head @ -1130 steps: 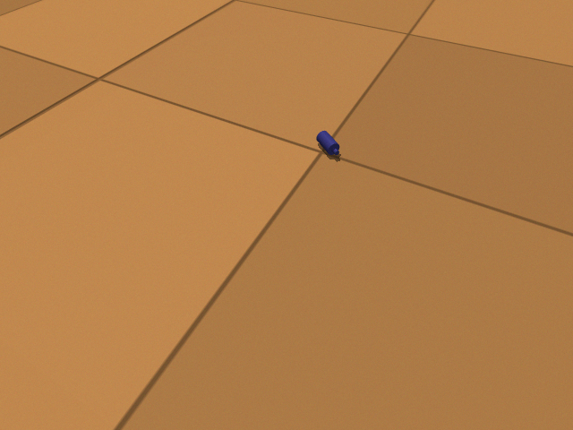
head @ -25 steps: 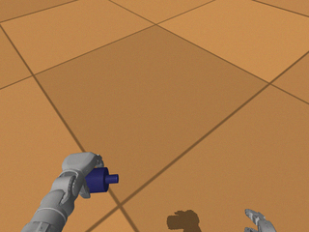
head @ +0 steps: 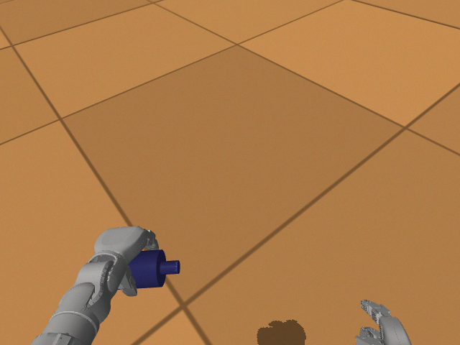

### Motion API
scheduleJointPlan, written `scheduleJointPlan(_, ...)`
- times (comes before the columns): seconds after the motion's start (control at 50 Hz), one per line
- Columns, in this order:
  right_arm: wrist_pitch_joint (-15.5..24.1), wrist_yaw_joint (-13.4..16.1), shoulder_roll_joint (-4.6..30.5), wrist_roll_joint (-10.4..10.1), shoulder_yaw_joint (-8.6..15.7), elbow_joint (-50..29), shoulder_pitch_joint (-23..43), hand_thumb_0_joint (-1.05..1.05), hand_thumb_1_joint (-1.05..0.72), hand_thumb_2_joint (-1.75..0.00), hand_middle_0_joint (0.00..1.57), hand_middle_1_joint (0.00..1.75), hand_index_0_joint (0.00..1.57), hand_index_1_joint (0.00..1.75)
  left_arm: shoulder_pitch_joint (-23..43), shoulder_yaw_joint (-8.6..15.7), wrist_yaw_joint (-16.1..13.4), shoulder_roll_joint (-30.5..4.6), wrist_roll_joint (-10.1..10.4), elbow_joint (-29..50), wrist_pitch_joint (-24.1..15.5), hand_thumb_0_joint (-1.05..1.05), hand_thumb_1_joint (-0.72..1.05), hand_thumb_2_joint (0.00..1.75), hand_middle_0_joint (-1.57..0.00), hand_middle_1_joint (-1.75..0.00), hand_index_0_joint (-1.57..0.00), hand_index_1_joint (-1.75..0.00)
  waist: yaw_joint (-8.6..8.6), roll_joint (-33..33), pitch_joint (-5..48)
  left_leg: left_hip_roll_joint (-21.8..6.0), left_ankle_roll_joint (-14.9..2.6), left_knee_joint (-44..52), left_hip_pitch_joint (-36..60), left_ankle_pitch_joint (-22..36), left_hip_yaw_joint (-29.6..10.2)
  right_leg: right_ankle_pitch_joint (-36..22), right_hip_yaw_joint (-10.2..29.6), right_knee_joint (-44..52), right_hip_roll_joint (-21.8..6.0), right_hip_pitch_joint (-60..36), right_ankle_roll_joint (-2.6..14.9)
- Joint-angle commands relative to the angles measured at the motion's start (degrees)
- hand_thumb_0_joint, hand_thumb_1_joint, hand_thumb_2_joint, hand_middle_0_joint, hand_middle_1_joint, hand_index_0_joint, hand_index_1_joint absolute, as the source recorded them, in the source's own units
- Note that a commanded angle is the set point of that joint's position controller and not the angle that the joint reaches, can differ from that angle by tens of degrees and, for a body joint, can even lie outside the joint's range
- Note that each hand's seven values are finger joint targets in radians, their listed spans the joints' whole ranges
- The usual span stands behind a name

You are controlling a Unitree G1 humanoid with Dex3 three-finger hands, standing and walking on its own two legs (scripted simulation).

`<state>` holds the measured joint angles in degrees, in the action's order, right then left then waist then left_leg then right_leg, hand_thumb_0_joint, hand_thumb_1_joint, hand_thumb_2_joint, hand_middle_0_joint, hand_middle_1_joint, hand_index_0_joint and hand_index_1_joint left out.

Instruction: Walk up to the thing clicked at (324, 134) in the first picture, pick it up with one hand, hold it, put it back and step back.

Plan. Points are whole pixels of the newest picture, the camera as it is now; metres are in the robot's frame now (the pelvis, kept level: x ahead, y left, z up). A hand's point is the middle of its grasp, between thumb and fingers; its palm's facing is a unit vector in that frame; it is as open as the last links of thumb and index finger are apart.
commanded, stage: hold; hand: left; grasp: from above
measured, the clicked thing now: (139, 269) +0.29 +0.21 -0.08
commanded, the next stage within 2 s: crouch in 0.64 s
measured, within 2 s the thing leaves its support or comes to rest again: neither
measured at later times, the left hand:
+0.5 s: hand (127, 264) +0.29 +0.22 -0.04, palm faces -0.47 -0.05 -0.88, open 9.7 cm
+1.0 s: hand (131, 265) +0.30 +0.23 -0.07, palm faces -0.49 -0.05 -0.87, open 9.7 cm
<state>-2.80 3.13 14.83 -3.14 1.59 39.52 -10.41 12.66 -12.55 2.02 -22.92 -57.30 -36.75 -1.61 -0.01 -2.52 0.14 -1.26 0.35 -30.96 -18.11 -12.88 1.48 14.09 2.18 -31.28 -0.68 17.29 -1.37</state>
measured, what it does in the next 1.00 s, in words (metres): stands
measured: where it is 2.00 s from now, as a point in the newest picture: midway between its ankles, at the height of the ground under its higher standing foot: outside the picture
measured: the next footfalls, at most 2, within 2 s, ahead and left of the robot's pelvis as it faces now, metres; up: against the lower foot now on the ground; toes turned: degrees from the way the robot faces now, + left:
none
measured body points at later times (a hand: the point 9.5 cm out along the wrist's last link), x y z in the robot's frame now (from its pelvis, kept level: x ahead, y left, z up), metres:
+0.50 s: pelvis +0.01 +0.00 +0.00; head +0.02 -0.02 +0.45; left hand +0.31 +0.22 +0.01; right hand +0.16 -0.25 -0.11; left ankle +0.04 +0.12 -0.73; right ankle +0.03 -0.14 -0.73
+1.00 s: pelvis +0.02 +0.00 +0.00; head +0.05 -0.01 +0.45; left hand +0.32 +0.23 -0.02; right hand +0.16 -0.26 -0.11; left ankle +0.04 +0.12 -0.73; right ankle +0.03 -0.14 -0.73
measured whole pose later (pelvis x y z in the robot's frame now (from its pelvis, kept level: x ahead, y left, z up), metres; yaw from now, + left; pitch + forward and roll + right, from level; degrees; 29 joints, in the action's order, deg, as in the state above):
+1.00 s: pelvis +0.02 +0.00 +0.00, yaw +1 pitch +3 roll +0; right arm -4.9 3.0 14.2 -2.8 2.3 39.9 -9.3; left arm 13.1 -10.7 -2.1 -22.8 -60.2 -41.2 -4.5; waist 0.7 -0.9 -0.3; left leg -0.9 0.4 -30.8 -19.5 -14.0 0.8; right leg 15.4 1.5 -31.1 -1.0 18.3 -1.4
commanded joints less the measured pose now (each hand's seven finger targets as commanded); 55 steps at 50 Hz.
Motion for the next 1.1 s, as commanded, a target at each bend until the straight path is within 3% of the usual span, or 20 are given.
scheduleJointPlan(0.0,2.65,0.53,7.35,0.16,2.08,-8.04,6.12,0.0,-0.9,-0.9,0.2,0.3,0.2,0.3,21.91,7.66,-2.41,-13.87,0.44,13.88,-0.47,0.0,0.91,0.59,-1.22,-0.45,-1.24,-0.43,-0.08,0.35,13.89,1.94,-0.99,5.07,8.46,2.63,0.13,-1.52,-1.09,7.21,2.14,-0.65,1.51)
scheduleJointPlan(0.1,2.63,0.76,7.15,0.15,1.82,-8.39,6.79,0.0,-0.9,-0.9,0.2,0.3,0.2,0.3,19.58,8.09,-1.65,-13.77,1.07,13.79,-0.82,0.0,0.9,0.61,-1.22,-0.46,-1.24,-0.44,-0.44,0.74,13.58,1.97,-1.04,5.75,9.11,2.45,0.07,-1.12,-1.15,7.74,2.03,-1.19,1.55)
scheduleJointPlan(0.12,2.6,0.76,7.01,0.21,1.72,-8.35,6.79,0.0,-0.9,-0.9,0.2,0.3,0.2,0.3,19.53,6.68,-1.46,-12.35,1.11,13.85,-0.96,0.0,0.9,0.62,-1.22,-0.46,-1.24,-0.45,0.28,1.8,13.42,1.97,-1.16,5.51,9.2,3.14,0.01,-1.87,-1.18,7.61,2.04,-1.08,1.45)
scheduleJointPlan(0.16,2.52,0.9,7.18,0.22,1.77,-8.39,6.86,0.0,-0.9,-0.9,0.2,0.3,0.2,0.3,21.14,7.81,-1.62,-14.0,0.84,15.45,-1.3,0.0,0.9,0.64,-1.22,-0.48,-1.23,-0.47,-0.06,0.29,13.89,2.11,-0.95,5.59,9.51,3.62,0.07,-2.18,-1.15,7.65,2.05,-1.06,1.59)
scheduleJointPlan(0.24,2.47,1.02,6.79,0.03,1.64,-8.13,6.97,0.0,-0.9,-0.9,0.2,0.3,0.2,0.3,21.22,7.34,-2.08,-13.19,0.52,16.15,-1.29,0.0,0.92,0.63,-1.22,-0.49,-1.24,-0.47,-0.12,-0.78,14.59,1.97,-0.78,5.84,10.62,4.43,0.17,-2.96,-1.27,7.47,2.25,-0.8,1.76)
scheduleJointPlan(0.28,2.43,0.99,7.09,0.05,1.75,-8.15,7.22,0.0,-0.9,-0.9,0.2,0.3,0.2,0.3,20.85,8.49,-2.62,-14.34,0.54,16.42,-1.13,0.0,0.9,0.63,-1.21,-0.48,-1.23,-0.47,-0.41,-1.02,14.42,1.74,-0.56,6.21,10.85,4.2,-0.17,-2.61,-1.57,7.5,2.36,-1.16,1.9)
scheduleJointPlan(0.4,2.02,0.8,7.2,0.21,2.04,-7.35,6.11,0.0,-0.9,-0.9,0.2,0.3,0.2,0.3,20.87,7.72,-3.08,-13.32,-0.18,14.63,-0.69,0.0,0.88,0.67,-1.2,-0.5,-1.21,-0.49,0.21,-0.16,14.54,1.54,-0.61,5.74,10.9,6.29,-0.33,-5.04,-1.65,7.02,2.32,-1.27,1.78)
scheduleJointPlan(0.42,2.05,0.8,7.18,0.12,2.09,-7.44,6.5,0.0,-0.9,-0.9,0.2,0.3,0.2,0.3,21.75,7.94,-3.08,-13.81,0.17,15.47,-0.72,0.0,0.89,0.68,-1.21,-0.5,-1.22,-0.49,-0.37,-0.83,15.6,1.57,-0.54,5.81,11.56,6.84,-0.32,-5.39,-1.74,7.08,2.3,-1.93,1.83)
scheduleJointPlan(0.44,2.07,0.76,7.2,0.21,2.06,-7.43,6.28,0.0,-0.9,-0.9,0.2,0.3,0.2,0.3,22.2,6.43,-2.8,-12.5,0.17,15.62,-0.71,0.0,0.89,0.67,-1.21,-0.5,-1.22,-0.48,0.42,-0.71,16.07,1.56,-0.59,5.55,12.2,7.7,-0.33,-6.36,-1.71,6.87,2.34,-1.69,1.79)
scheduleJointPlan(0.54,1.74,0.89,7.05,0.11,2.1,-7.25,6.32,0.0,-0.89,-0.9,0.2,0.3,0.2,0.3,19.8,8.28,-2.49,-13.96,0.86,13.61,-0.73,0.0,0.91,0.69,-1.22,-0.51,-1.23,-0.5,-0.34,0.56,14.7,2.04,-0.94,5.28,10.52,8.99,0.1,-7.59,-1.61,7.48,2.17,-2.89,1.54)
scheduleJointPlan(0.58,1.68,0.88,6.76,0.14,2.01,-7.47,6.36,0.0,-0.9,-0.9,0.2,0.3,0.2,0.3,19.47,6.97,-2.05,-12.54,0.72,13.41,-0.9,0.0,0.92,0.67,-1.22,-0.51,-1.24,-0.5,0.01,1.33,14.2,2.16,-1.02,5.45,10.38,8.68,0.2,-7.53,-1.5,7.58,2.06,-2.72,1.51)
scheduleJointPlan(0.62,1.48,0.93,7.08,0.05,2.26,-7.56,6.22,0.0,-0.89,-0.9,0.2,0.3,0.2,0.3,19.54,8.35,-1.86,-14.39,0.67,14.83,-1.36,0.0,0.9,0.65,-1.2,-0.51,-1.22,-0.49,-0.61,0.63,15.22,2.13,-1.03,5.4,10.86,9.46,0.08,-8.11,-1.54,7.52,1.98,-3.67,1.57)
scheduleJointPlan(0.68,1.28,0.79,7.07,0.12,2.37,-7.56,5.74,0.0,-0.89,-0.9,0.2,0.3,0.2,0.3,19.44,6.71,-1.77,-12.46,0.4,15.33,-1.53,0.0,0.9,0.68,-1.21,-0.52,-1.23,-0.5,-0.06,-0.41,16.23,1.74,-0.7,5.39,12.57,11.32,-0.25,-9.62,-1.88,6.79,2.21,-3.25,1.88)
scheduleJointPlan(0.72,1.17,0.94,7.33,0.09,2.46,-7.31,5.7,0.0,-0.89,-0.9,0.2,0.3,0.2,0.3,22.92,8.3,-2.62,-14.72,0.11,15.72,-1.7,0.0,0.95,0.64,-1.17,-0.56,-1.24,-0.49,-0.03,-1.43,16.28,1.77,-0.53,5.24,12.46,11.35,-0.24,-9.56,-1.93,6.9,2.27,-2.87,1.91)
scheduleJointPlan(0.74,1.05,0.93,7.46,0.25,2.44,-7.0,5.36,0.0,-0.86,-0.88,0.2,0.3,0.2,0.3,22.75,8.74,-3.05,-14.88,0.04,13.87,-1.65,0.0,0.87,0.59,-1.09,-0.51,-1.16,-0.44,0.32,-0.56,15.75,1.61,-0.54,5.37,12.34,10.6,-0.38,-8.97,-2.03,7.05,2.32,-2.45,1.87)
scheduleJointPlan(0.8,0.91,0.79,7.04,0.16,2.53,-7.16,5.04,0.0,-0.88,-0.9,0.2,0.3,0.2,0.3,18.19,7.55,-4.02,-11.83,-0.33,11.25,-1.65,0.0,0.81,0.62,-1.15,-0.46,-1.16,-0.45,0.33,1.53,14.29,1.96,-0.77,4.85,11.16,11.55,-0.11,-10.19,-1.95,6.84,2.17,-2.08,1.67)
scheduleJointPlan(0.9,0.03,0.3,7.27,0.5,3.27,-6.16,3.69,0.0,-0.89,-0.9,0.2,0.3,0.2,0.3,16.66,7.72,-6.13,-11.73,-2.25,7.07,-2.93,0.0,0.8,0.63,-1.16,-0.44,-1.16,-0.44,0.87,2.98,14.15,2.43,-0.93,2.87,8.52,12.35,0.17,-11.67,-1.62,5.28,1.59,-1.25,1.43)
scheduleJointPlan(0.94,-0.28,0.05,7.17,0.85,3.28,-5.84,3.24,0.0,-0.89,-0.9,0.2,0.3,0.2,0.3,18.28,7.03,-7.75,-10.92,-3.09,5.13,-3.93,0.0,0.82,0.63,-1.16,-0.46,-1.17,-0.45,1.49,3.65,13.1,2.45,-0.88,1.6,6.52,10.84,-0.1,-10.31,-1.75,4.28,1.48,0.99,1.4)
scheduleJointPlan(0.98,-0.53,-0.2,7.29,1.15,3.47,-5.28,2.42,0.0,-0.89,-0.9,0.2,0.3,0.2,0.3,18.54,8.3,-10.02,-11.87,-4.4,1.44,-4.6,0.0,0.82,0.65,-1.18,-0.43,-1.17,-0.44,1.83,3.04,13.7,2.73,-0.79,-0.84,4.32,9.42,0.06,-9.26,-1.59,2.5,1.2,3.81,1.36)
scheduleJointPlan(1.08,-0.11,-1.61,8.52,2.74,4.72,-2.88,-0.91,0.0,-0.89,-0.9,0.2,0.3,0.2,0.3,27.45,7.95,-16.72,-11.28,-8.01,-3.28,-6.3,0.0,0.8,0.63,-1.16,-0.44,-1.16,-0.45,3.76,-0.57,19.45,1.43,0.24,-12.52,-3.42,8.01,-0.7,-6.84,-2.49,-8.49,1.77,16.81,1.94)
